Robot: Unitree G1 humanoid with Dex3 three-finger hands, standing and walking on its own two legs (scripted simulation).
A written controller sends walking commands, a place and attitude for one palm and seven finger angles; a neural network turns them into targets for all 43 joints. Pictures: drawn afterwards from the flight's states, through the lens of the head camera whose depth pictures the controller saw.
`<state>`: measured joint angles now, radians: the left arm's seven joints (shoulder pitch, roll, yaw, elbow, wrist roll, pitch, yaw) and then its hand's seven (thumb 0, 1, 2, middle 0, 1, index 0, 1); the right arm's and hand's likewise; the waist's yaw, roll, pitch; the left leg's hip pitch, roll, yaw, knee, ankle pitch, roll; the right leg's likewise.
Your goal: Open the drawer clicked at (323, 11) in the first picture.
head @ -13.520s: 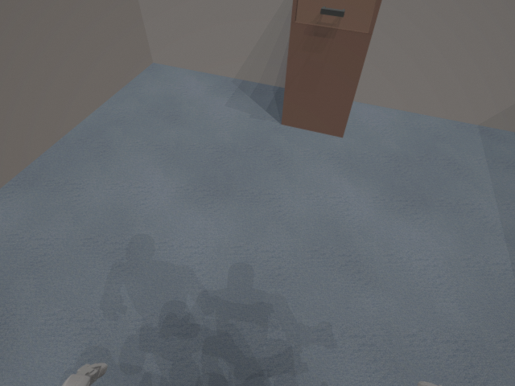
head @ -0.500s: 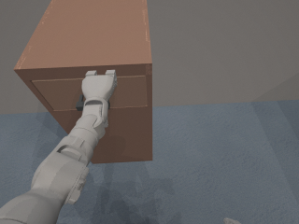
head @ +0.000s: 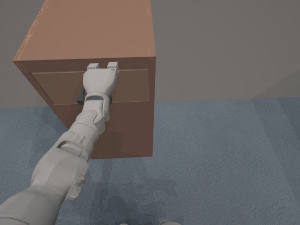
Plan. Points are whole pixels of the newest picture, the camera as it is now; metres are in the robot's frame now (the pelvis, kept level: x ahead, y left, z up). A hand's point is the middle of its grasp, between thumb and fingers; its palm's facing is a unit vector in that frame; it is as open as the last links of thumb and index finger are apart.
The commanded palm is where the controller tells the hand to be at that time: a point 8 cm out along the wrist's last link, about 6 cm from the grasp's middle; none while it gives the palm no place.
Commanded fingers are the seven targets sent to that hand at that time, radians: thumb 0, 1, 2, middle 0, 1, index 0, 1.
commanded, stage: move the hooked fingers above the handle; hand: left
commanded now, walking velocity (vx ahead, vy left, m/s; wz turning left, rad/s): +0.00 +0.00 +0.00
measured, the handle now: (95, 94) +0.54 +0.14 -0.02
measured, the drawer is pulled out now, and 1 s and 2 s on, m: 0.00 0.00 0.00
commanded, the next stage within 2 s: none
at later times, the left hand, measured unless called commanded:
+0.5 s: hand (104, 92) +0.49 +0.09 +0.04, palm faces +0.05 -0.02 -1.00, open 13.5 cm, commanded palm +0.49 +0.16 +0.08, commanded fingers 0.00 -0.50 0.30 -0.30 -1.20 -0.30 -1.20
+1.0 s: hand (104, 92) +0.49 +0.09 +0.04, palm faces +0.05 -0.02 -1.00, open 13.6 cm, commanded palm +0.48 +0.15 +0.08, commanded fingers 0.00 -0.50 0.30 -0.30 -1.20 -0.30 -1.20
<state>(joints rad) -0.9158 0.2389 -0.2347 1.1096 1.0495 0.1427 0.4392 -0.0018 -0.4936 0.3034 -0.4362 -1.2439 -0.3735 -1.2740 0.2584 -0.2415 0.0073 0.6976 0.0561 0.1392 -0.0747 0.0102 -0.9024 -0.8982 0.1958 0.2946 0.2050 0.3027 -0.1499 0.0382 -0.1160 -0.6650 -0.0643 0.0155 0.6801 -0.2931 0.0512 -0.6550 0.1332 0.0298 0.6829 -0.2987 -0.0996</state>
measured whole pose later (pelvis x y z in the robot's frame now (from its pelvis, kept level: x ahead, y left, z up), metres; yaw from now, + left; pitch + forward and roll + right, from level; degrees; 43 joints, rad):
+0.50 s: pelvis -0.01 +0.02 -0.01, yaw -1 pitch +17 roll +0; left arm -0.97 0.21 -0.23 1.17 1.07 0.17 0.45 0.00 -0.49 0.30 -0.42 -1.25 -0.36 -1.26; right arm 0.27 -0.23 0.02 0.66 0.04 0.15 -0.08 0.01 -0.90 -0.90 0.20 0.29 0.21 0.30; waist -0.17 0.04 -0.13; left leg -0.71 -0.07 0.03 0.72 -0.30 0.08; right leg -0.70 0.12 0.04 0.72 -0.30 -0.07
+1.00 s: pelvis -0.01 +0.03 -0.01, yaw -1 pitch +17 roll -1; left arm -1.01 0.19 -0.23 1.22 1.07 0.20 0.46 0.00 -0.49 0.30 -0.41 -1.25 -0.36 -1.26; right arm 0.28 -0.22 0.03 0.65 0.04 0.16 -0.09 0.01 -0.90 -0.90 0.20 0.29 0.21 0.30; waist -0.18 0.05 -0.13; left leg -0.74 -0.08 0.04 0.74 -0.30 0.10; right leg -0.73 0.12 0.05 0.73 -0.30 -0.05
